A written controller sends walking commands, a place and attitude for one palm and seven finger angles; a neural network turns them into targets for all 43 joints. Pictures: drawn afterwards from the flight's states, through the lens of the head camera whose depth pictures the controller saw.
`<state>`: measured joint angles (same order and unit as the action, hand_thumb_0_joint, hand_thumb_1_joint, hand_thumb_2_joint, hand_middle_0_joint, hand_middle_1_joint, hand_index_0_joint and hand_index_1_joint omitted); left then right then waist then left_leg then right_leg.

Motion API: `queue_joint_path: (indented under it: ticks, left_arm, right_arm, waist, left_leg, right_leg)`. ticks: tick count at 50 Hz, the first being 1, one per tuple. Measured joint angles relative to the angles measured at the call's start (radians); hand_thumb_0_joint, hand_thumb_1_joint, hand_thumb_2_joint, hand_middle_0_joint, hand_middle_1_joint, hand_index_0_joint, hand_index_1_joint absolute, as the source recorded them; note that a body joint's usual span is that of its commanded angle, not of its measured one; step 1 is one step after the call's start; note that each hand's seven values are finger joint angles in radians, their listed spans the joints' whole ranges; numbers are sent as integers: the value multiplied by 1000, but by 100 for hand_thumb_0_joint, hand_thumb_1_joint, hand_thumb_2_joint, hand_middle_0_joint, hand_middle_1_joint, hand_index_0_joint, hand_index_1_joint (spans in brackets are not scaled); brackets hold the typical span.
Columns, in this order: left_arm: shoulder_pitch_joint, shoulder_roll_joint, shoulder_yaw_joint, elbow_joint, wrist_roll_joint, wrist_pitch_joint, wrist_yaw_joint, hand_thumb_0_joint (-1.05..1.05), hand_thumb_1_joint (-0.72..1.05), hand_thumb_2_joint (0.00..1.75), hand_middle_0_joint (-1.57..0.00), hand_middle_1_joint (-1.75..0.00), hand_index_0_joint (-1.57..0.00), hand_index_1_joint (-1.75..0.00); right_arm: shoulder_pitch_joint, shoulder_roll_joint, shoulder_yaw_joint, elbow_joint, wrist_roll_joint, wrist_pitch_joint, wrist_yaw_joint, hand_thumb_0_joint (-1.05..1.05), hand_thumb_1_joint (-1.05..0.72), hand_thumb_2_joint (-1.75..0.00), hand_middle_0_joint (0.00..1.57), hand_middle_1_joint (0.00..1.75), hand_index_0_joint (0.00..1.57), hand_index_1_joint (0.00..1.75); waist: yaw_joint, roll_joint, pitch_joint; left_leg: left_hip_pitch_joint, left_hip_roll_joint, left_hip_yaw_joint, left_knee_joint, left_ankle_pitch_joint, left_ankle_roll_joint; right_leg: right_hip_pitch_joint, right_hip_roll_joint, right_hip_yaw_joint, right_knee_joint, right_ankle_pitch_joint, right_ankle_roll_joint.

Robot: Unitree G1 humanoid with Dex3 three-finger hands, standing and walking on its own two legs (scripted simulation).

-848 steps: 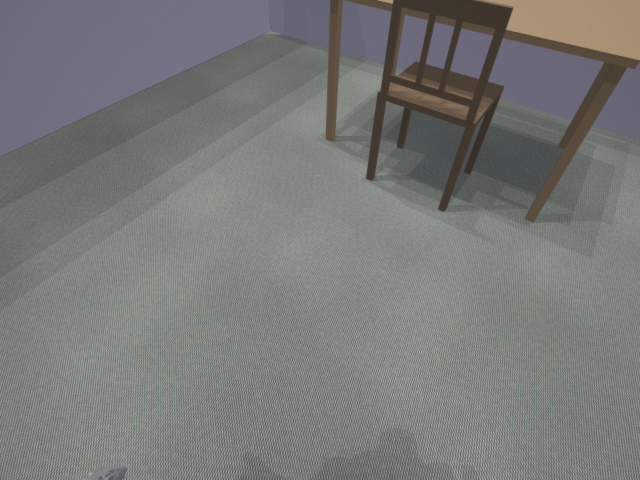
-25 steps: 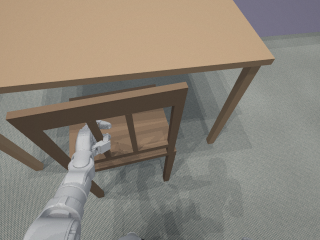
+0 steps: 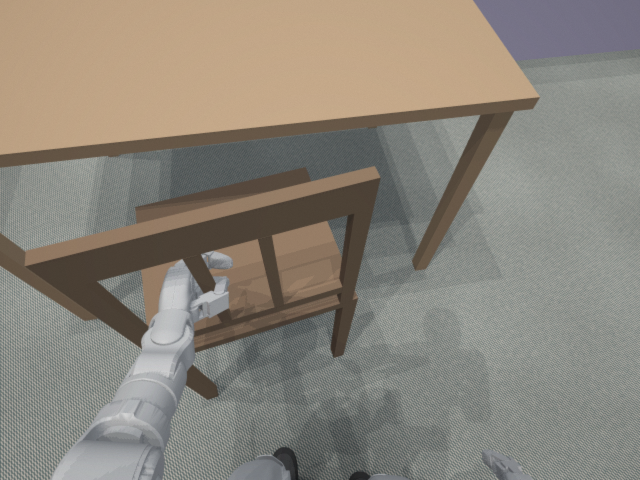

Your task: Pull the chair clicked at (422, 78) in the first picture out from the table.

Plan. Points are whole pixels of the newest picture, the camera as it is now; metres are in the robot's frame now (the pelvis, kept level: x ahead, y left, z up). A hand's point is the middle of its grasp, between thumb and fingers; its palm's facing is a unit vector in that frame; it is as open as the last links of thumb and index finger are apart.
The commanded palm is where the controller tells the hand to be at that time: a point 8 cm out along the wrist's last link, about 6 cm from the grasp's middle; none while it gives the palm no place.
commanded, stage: step backward, pulling the chair out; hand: left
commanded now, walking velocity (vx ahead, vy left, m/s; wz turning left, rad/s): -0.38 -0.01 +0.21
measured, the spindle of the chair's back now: (210, 289) +0.38 +0.17 -0.09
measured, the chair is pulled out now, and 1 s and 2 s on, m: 0.11 0.17 0.31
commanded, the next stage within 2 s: none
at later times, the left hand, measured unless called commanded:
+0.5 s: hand (220, 338) +0.30 +0.14 -0.07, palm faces +0.05 -0.99 -0.16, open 5.1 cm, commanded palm +0.30 +0.19 -0.06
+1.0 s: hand (219, 339) +0.30 +0.14 -0.07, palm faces +0.04 -0.99 -0.16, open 5.1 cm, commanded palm +0.28 +0.19 -0.06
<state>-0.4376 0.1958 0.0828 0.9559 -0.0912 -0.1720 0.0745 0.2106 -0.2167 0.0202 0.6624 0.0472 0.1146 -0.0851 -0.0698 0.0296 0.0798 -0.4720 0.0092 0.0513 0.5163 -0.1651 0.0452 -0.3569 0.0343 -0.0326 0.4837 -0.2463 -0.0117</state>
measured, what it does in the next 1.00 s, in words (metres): shifts its weight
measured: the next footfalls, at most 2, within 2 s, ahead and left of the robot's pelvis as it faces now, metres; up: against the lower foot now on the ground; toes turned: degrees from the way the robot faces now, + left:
left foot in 1.32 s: -0.13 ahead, +0.11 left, +0.00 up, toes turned +8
right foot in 1.94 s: -0.09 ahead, -0.14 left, +0.00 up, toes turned +7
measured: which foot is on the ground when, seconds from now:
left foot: down 0.00-1.00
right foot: down 0.00-1.00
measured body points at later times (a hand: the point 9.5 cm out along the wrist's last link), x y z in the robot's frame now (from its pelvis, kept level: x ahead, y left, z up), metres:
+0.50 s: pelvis -0.04 +0.00 +0.00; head +0.02 +0.00 +0.44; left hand +0.29 +0.19 -0.05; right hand +0.05 -0.27 -0.13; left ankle +0.05 +0.09 -0.73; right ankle -0.01 -0.11 -0.73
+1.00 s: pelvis -0.06 +0.00 -0.01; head +0.02 +0.01 +0.43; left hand +0.29 +0.19 -0.05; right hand +0.07 -0.24 -0.13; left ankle +0.02 +0.10 -0.73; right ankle -0.04 -0.14 -0.73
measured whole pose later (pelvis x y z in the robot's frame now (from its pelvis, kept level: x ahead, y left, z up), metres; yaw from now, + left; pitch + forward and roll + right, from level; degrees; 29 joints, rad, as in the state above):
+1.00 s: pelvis -0.06 +0.00 -0.01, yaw +5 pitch +2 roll -1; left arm -0.54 0.17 -0.01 1.02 -0.05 -0.17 0.09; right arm 0.15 -0.21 0.01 0.73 0.01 0.00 -0.09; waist -0.04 -0.01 0.16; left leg -0.44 -0.04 -0.04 0.54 -0.14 0.03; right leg -0.34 -0.01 0.01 0.59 -0.31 0.00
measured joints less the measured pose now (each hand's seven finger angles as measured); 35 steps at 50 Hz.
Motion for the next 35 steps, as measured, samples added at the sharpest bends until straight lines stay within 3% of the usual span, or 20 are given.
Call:
queue_joint_path:
  ticks: [18,27,32,35]
  left_arm:
    - [-13,-28,-67,77,-5,-30,20,4,72,81,-29,-110,-50,-145]
    - [-23,-23,-79,73,7,-21,15,3,71,81,-29,-112,-50,-145]
    - [-43,-23,-64,79,2,-13,19,4,71,83,-29,-111,-50,-145]
    - [-43,-26,-69,81,5,-17,24,4,70,83,-29,-112,-50,-145]
  right_arm:
    - [14,-61,-22,70,16,-117,-25,0,-90,-90,21,30,20,30]
    - [15,-32,-8,88,-3,-134,-29,1,-90,-90,20,30,20,30]
    - [-11,-13,-1,86,-2,-140,-23,1,-90,-90,21,30,20,30]
    - [-16,-14,-1,87,5,-146,-23,1,-90,-90,21,30,20,30]
  waist:
    - [15,23,42]
    - [31,-4,42]
    - [28,16,60]
    - [20,17,65]
  left_leg:
    - [21,-2,-42,4,56,-10]
    - [25,-19,-27,2,62,0]
    - [12,-5,-49,25,57,-13]
    - [2,-12,-66,74,-26,-40]
  right_leg:
    - [28,1,-45,19,33,-12]
    - [2,-18,-31,77,10,-7]
    - [11,-1,-52,63,17,-20]
    - [22,-4,-60,59,16,-22]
